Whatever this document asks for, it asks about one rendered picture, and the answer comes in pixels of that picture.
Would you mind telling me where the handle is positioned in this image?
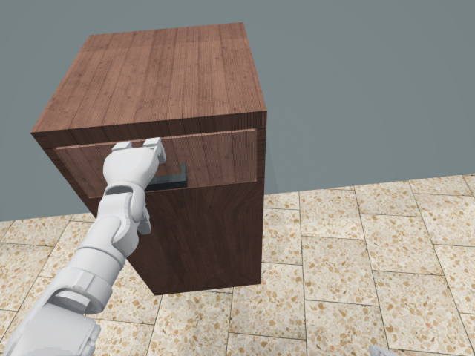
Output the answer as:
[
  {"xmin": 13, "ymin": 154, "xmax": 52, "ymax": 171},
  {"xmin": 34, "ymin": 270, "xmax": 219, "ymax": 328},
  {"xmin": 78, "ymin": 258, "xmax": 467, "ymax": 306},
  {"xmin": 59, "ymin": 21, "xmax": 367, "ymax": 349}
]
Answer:
[{"xmin": 144, "ymin": 163, "xmax": 188, "ymax": 192}]

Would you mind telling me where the robot left forearm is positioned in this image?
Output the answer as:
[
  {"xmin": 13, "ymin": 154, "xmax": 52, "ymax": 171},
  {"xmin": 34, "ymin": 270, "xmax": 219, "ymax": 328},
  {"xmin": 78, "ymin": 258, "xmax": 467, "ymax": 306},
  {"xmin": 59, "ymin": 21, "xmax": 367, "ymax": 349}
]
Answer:
[{"xmin": 2, "ymin": 181, "xmax": 145, "ymax": 356}]

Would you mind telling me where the cabinet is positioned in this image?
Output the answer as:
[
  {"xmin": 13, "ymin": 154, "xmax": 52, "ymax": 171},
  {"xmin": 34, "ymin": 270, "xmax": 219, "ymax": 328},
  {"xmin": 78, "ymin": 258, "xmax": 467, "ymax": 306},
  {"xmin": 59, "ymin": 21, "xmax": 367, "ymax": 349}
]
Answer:
[{"xmin": 30, "ymin": 22, "xmax": 267, "ymax": 296}]

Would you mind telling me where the robot left upper arm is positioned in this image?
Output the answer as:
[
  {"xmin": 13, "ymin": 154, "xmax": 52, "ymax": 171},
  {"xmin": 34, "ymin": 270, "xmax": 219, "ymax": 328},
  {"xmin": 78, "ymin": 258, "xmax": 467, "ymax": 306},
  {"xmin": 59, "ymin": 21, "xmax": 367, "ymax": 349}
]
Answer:
[{"xmin": 10, "ymin": 303, "xmax": 101, "ymax": 356}]

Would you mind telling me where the left robot hand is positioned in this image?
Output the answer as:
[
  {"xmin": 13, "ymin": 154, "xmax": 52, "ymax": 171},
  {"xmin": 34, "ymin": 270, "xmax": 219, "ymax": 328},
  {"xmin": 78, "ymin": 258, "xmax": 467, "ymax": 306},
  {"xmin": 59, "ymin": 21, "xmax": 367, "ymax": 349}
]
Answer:
[{"xmin": 103, "ymin": 137, "xmax": 166, "ymax": 234}]

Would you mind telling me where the drawer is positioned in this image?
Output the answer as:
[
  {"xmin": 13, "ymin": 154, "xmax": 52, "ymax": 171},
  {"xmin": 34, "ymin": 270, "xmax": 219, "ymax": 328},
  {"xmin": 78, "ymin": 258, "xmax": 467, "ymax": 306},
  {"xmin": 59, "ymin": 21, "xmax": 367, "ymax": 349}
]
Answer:
[{"xmin": 56, "ymin": 128, "xmax": 255, "ymax": 197}]

